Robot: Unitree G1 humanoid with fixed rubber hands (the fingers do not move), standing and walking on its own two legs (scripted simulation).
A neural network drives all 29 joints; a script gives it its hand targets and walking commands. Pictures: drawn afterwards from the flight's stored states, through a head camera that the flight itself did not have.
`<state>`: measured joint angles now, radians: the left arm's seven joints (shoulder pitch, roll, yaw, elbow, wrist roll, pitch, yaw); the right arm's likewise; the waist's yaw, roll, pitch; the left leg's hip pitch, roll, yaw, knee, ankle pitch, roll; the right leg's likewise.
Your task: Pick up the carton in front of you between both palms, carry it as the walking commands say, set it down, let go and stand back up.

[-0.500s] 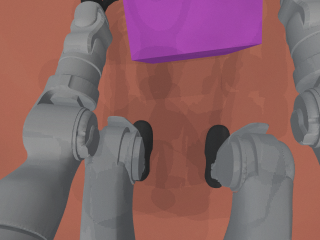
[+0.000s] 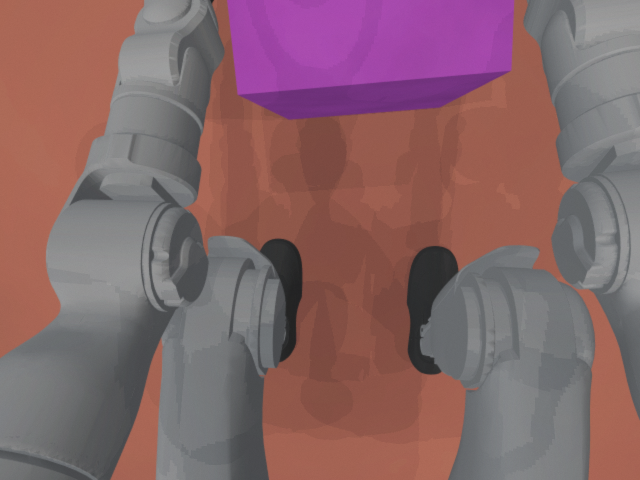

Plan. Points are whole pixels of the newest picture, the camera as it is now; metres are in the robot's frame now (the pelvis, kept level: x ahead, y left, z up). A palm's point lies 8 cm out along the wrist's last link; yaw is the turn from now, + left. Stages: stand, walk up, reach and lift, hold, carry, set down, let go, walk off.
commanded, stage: reach and lift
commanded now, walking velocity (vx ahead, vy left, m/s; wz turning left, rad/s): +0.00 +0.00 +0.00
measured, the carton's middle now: (361, 0) +0.55 -0.01 -0.23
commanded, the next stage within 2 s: none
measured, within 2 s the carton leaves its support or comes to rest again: neither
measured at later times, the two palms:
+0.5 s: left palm out of the picture +0.50 +0.13 +0.04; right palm out of the picture +0.51 -0.17 +0.04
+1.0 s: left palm out of the picture +0.47 +0.13 +0.19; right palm out of the picture +0.46 -0.17 +0.18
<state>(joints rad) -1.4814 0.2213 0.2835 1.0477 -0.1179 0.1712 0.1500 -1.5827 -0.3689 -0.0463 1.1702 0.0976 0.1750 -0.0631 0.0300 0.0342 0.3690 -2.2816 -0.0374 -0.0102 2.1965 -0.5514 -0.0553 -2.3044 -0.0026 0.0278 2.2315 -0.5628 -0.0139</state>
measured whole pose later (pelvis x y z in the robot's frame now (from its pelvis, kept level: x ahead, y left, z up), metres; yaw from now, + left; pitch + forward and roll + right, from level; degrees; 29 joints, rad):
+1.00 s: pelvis +0.03 +0.01 +0.22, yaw -4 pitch +37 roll +1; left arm -0.77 -0.10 0.47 0.57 0.21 0.40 0.06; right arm -0.84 0.03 -0.41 0.65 -0.23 0.40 -0.01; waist 0.02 0.01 -0.25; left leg -1.64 -0.04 -0.05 1.49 -0.49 -0.04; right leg -1.67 0.04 0.05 1.49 -0.47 0.02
